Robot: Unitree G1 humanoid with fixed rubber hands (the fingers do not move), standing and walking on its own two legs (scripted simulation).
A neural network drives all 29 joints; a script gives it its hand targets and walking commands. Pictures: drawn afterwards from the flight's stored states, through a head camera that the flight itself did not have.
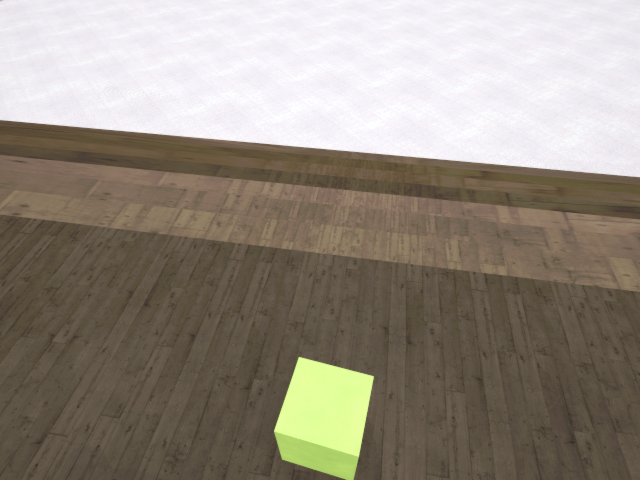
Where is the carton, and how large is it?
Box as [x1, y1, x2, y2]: [274, 357, 373, 479]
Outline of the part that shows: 299,357 274,430 282,459 339,477 353,479 373,376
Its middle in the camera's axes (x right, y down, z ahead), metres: +0.01 +0.51 +1.08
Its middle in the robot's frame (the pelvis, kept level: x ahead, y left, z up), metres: +0.43 +0.02 -0.66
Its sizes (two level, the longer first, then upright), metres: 0.210 0.200 0.250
